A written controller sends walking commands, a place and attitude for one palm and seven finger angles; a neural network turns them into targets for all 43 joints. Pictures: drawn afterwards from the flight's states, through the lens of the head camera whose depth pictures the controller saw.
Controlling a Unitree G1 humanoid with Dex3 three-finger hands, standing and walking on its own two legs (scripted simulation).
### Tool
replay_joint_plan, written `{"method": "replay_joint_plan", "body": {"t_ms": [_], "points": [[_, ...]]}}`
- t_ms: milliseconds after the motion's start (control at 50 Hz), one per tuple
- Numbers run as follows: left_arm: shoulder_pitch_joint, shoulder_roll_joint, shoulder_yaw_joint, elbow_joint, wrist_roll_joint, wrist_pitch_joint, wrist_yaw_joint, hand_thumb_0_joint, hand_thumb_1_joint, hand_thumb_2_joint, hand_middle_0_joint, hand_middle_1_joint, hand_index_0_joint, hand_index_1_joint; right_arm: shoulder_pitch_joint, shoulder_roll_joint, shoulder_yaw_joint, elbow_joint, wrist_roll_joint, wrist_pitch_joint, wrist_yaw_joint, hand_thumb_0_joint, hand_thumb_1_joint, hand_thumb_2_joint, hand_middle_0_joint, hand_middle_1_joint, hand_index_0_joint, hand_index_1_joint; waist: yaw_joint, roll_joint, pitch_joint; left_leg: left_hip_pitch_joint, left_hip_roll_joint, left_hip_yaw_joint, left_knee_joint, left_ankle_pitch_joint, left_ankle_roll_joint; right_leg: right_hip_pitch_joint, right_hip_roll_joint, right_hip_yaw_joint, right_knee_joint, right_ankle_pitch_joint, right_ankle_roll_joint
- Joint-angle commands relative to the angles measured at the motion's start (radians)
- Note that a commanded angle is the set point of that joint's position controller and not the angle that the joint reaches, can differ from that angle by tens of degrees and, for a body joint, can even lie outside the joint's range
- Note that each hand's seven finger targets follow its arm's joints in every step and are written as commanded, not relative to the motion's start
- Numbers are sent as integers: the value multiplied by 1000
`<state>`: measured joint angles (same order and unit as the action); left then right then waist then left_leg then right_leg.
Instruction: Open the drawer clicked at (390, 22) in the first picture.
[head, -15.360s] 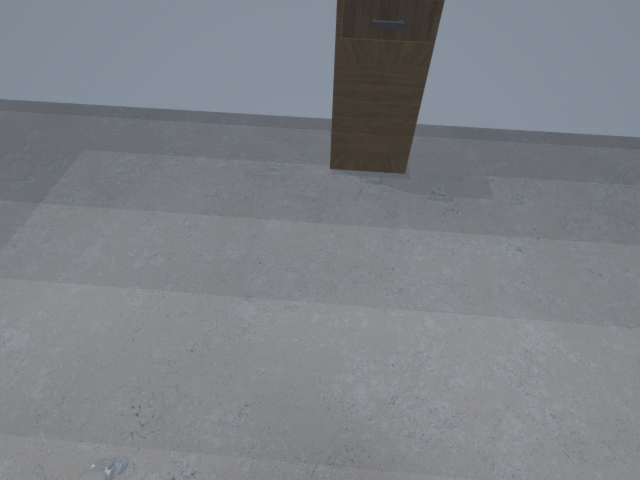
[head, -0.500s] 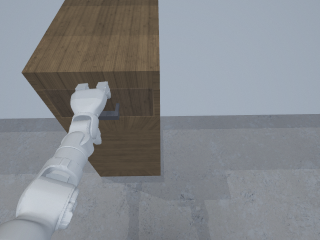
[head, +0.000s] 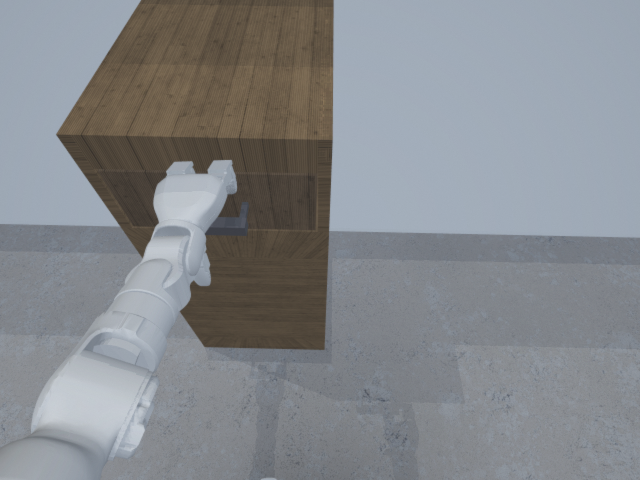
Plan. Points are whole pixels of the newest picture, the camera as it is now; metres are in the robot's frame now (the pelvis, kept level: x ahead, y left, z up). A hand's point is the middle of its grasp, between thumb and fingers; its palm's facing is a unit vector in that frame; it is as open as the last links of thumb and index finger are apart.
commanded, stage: lower the fingers behind the handle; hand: left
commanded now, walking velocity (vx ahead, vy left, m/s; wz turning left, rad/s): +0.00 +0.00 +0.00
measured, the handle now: (212, 216) +0.52 +0.16 -0.03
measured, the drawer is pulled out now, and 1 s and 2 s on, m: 0.00 0.00 0.00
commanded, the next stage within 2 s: close the thumb around the handle in 1.62 s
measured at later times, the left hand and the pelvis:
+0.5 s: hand (209, 237) +0.45 +0.15 +0.00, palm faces -0.01 -0.05 -1.00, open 13.8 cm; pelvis +0.00 +0.00 -0.01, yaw -1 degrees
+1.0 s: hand (213, 246) +0.46 +0.16 -0.03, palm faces -0.06 -0.02 -1.00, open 13.8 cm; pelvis -0.01 +0.01 -0.03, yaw -1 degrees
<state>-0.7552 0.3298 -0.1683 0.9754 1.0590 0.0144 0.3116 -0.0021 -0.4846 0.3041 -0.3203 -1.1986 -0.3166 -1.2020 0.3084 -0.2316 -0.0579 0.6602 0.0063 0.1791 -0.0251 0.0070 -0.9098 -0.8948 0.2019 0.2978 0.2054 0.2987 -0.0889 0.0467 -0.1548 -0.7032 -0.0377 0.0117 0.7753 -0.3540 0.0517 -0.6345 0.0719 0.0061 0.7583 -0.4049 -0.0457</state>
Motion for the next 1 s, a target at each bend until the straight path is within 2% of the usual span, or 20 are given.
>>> {"method": "replay_joint_plan", "body": {"t_ms": [0, 60, 120, 140, 220, 260, 300, 340, 380, 420, 480, 520, 640, 680, 700, 740, 780, 860, 920, 980], "points": [[-416, 189, 85, -211, 17, -29, 66, 0, -500, 300, -300, -1200, -300, -1200, 84, -142, -52, -73, -8, -16, -5, 0, -900, -900, 200, 300, 200, 300, -5, -13, -387, 328, 12, -11, -18, 414, 0, 76, -5, 12, -71, 413, -3], [-362, 199, 108, -152, 28, -6, 99, 0, -500, 300, -300, -1200, -300, -1200, 88, -144, -50, -72, -9, -12, 1, 0, -900, -900, 200, 300, 200, 300, 7, -42, -367, 279, 11, -8, -13, 408, -3, 76, -1, 11, -60, 415, -4], [-388, 159, 78, -145, 27, 21, 113, 0, -500, 300, -300, -1200, -300, -1200, 87, -145, -51, -72, -9, -12, 8, 0, -900, -900, 200, 300, 200, 300, -5, -40, -372, 271, 12, -6, -12, 399, -4, 71, -2, 9, -59, 409, -4], [-408, 178, 88, -160, 31, 22, 115, 0, -500, 300, -300, -1200, -300, -1200, 92, -148, -53, -68, -7, -12, 7, 0, -900, -900, 200, 300, 200, 300, -8, -50, -397, 280, 15, -7, -9, 402, -2, 74, -2, 14, -57, 415, 0], [-441, 146, 64, -198, 26, 3, 109, 0, -500, 300, -300, -1200, -300, -1200, 98, -147, -61, -60, -13, -16, 3, 0, -900, -900, 200, 300, 200, 300, -25, -26, -424, 321, 21, -16, 4, 420, -3, 48, -2, 11, -50, 410, -1], [-410, 168, 89, -193, 29, -13, 115, 0, -500, 300, -300, -1200, -300, -1200, 103, -146, -64, -54, -15, -18, 1, 0, -900, -900, 200, 300, 200, 300, -15, -15, -431, 328, 21, -16, 15, 431, -3, 39, 0, 12, -44, 413, -2], [-417, 134, 63, -187, 33, -19, 125, 0, -500, 300, -300, -1200, -300, -1200, 101, -143, -63, -49, -16, -20, 2, 0, -900, -900, 200, 300, 200, 300, -23, -17, -401, 303, 21, -18, 19, 408, -5, 11, -1, 8, -39, 390, -2], [-401, 164, 90, -160, 44, -18, 140, 0, -500, 300, -300, -1200, -300, -1200, 98, -145, -61, -44, -16, -19, 4, 0, -900, -900, 200, 300, 200, 300, -18, -23, -407, 291, 22, -23, 29, 409, -7, -4, 2, 9, -27, 385, -2], [-423, 124, 59, -165, 47, -10, 154, 0, -500, 300, -300, -1200, -300, -1200, 95, -141, -62, -44, -18, -22, 9, 0, -900, -900, 200, 300, 200, 300, -23, -3, -401, 286, 23, -23, 32, 392, -9, -28, 2, 3, -21, 361, -4], [-383, 158, 100, -133, 43, 5, 164, 0, -500, 300, -300, -1200, -300, -1200, 96, -145, -61, -45, -21, -20, 11, 0, -900, -900, 200, 300, 200, 300, -10, -23, -408, 274, 22, -22, 38, 401, -9, -10, 4, 2, -15, 372, -7], [-409, 154, 79, -114, 51, 26, 168, 0, -500, 300, -300, -1200, -300, -1200, 92, -145, -56, -46, -16, -16, 8, 0, -900, -900, 200, 300, 200, 300, -24, -31, -393, 231, 17, -16, 42, 349, -5, -16, 1, 8, -17, 354, -1], [-442, 110, 46, -120, 48, 27, 165, 0, -500, 300, -300, -1200, -300, -1200, 93, -143, -59, -47, -18, -22, 7, 0, -900, -900, 200, 300, 200, 300, -39, -26, -388, 243, 20, -26, 47, 344, -6, -45, 2, 3, -12, 331, -4], [-479, 127, 56, -112, 53, 7, 169, 0, -500, 300, -300, -1200, -300, -1200, 105, -144, -58, -39, -21, -35, -1, 0, -900, -900, 200, 300, 200, 300, -51, -9, -424, 246, 26, -37, 76, 320, -5, -104, 1, 2, 13, 290, -1], [-471, 112, 46, -89, 51, 11, 176, 0, -500, 300, -300, -1200, -300, -1200, 106, -142, -56, -39, -22, -38, -1, 0, -900, -900, 200, 300, 200, 300, -55, -8, -404, 219, 23, -31, 85, 299, -3, -117, 0, 2, 14, 277, 0], [-459, 152, 79, -70, 55, 16, 182, 0, -500, 300, -300, -1200, -300, -1200, 111, -146, -53, -38, -23, -38, -2, 0, -900, -900, 200, 300, 200, 300, -45, -16, -408, 196, 22, -34, 89, 289, -3, -109, 2, 2, 23, 272, -1], [-476, 154, 76, -69, 59, 21, 189, 0, -500, 300, -300, -1200, -300, -1200, 112, -146, -51, -39, -24, -39, -2, 0, -900, -900, 200, 300, 200, 300, -48, 3, -434, 185, 20, -32, 98, 295, -3, -113, 1, 3, 35, 281, -1], [-476, 156, 73, -34, 63, 39, 197, 0, -500, 300, -300, -1200, -300, -1200, 115, -147, -48, -37, -24, -38, -2, 0, -900, -900, 200, 300, 200, 300, -56, -7, -415, 156, 20, -29, 105, 279, -2, -122, 1, 3, 35, 272, 1], [-484, 103, 30, 0, 58, 70, 184, 0, -500, 300, -300, -1200, -300, -1200, 130, -148, -51, -33, -24, -35, 2, 0, -900, -900, 200, 300, 200, 300, -73, -4, -413, 163, 24, -34, 116, 277, -4, -152, 4, -4, 41, 260, 1], [-468, 122, 50, -11, 34, 59, 155, 0, -500, 300, -300, -1200, -300, -1200, 135, -149, -49, -39, -24, -38, -2, 0, -900, -900, 200, 300, 200, 300, -67, -21, -445, 152, 22, -34, 123, 285, 0, -116, 2, 3, 46, 288, 2], [-464, 133, 56, -56, 46, 15, 145, 0, -500, 300, -300, -1200, -300, -1200, 142, -147, -50, -37, -26, -44, -7, 0, -900, -900, 200, 300, 200, 300, -60, 6, -459, 159, 26, -36, 134, 295, -1, -136, 2, 3, 61, 290, 2]]}}
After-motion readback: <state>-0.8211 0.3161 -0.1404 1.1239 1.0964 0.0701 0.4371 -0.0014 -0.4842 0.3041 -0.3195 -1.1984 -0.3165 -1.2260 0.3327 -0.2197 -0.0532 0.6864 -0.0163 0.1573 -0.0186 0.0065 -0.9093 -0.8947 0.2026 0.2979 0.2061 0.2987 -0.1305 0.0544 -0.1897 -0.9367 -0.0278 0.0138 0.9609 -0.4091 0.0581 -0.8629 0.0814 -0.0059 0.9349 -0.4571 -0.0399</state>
